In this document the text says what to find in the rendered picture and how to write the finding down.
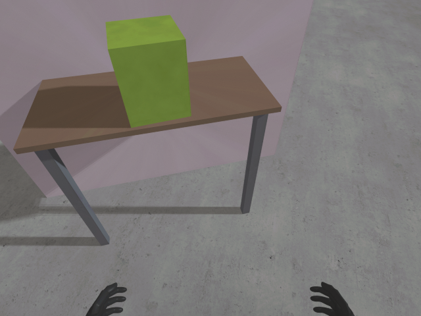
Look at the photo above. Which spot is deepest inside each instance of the carton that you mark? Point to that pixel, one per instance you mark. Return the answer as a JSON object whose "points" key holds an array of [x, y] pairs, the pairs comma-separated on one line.
{"points": [[149, 59]]}

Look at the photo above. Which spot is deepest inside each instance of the table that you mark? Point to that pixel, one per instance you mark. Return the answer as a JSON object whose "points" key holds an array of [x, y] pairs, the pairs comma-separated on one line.
{"points": [[89, 108]]}

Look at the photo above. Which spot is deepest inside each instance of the robot right hand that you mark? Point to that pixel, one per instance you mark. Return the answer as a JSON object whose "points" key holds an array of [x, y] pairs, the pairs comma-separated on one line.
{"points": [[339, 306]]}

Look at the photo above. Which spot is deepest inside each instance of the robot left hand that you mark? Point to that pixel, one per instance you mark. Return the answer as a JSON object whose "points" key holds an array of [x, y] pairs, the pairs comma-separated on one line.
{"points": [[99, 306]]}

